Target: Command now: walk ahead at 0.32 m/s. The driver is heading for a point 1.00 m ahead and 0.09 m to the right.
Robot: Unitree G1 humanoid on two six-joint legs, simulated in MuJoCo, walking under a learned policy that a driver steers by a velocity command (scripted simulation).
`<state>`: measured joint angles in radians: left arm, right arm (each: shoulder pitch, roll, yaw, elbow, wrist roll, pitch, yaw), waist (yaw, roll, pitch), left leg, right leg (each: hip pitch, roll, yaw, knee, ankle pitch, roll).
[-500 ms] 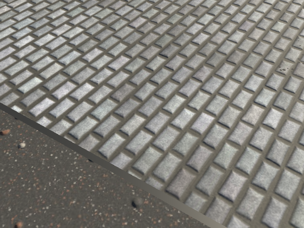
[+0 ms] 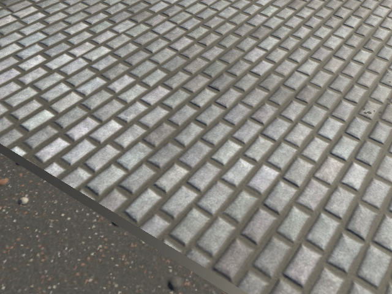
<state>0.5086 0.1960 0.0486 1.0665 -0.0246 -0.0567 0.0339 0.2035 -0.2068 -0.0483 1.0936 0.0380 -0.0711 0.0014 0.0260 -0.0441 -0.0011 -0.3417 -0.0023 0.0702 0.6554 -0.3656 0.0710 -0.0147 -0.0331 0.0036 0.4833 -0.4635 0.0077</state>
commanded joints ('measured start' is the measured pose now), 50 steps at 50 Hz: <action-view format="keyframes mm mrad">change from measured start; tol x32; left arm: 1 -74 139 18 -68 1 -17 -10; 22 -592 87 4 -320 -7 -54 -79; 28 -18 320 84 -174 18 -48 -71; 50 -64 199 39 -81 7 -31 -25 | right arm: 1 222 -120 -52 34 1 -28 10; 28 378 8 42 -77 -24 -23 -5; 50 -301 -98 -5 -300 -16 -34 29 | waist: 1 -168 -18 75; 22 -83 112 155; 28 82 -268 -437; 50 50 -10 103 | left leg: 1 362 -19 -29 -139 119 30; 3 580 379 -833 -495 -78 241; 9 262 206 -262 -535 205 103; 22 395 260 -111 -519 425 97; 26 325 194 -29 -14 906 23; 28 -238 -79 -106 680 -146 -53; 30 -384 35 -179 780 -81 -7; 50 -370 95 -76 -124 407 -29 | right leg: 1 -358 -98 80 70 426 -120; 5 -768 -26 115 860 84 -102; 22 -668 -47 -28 86 470 -66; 26 -100 45 -74 90 385 -156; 28 447 -383 778 -161 77 -383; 35 -211 -193 217 -337 393 -253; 50 67 -219 64 -318 481 -201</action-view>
